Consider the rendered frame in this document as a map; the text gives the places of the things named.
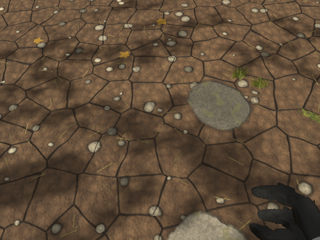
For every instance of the robot right hand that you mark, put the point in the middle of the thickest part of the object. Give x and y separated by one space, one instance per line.
301 222

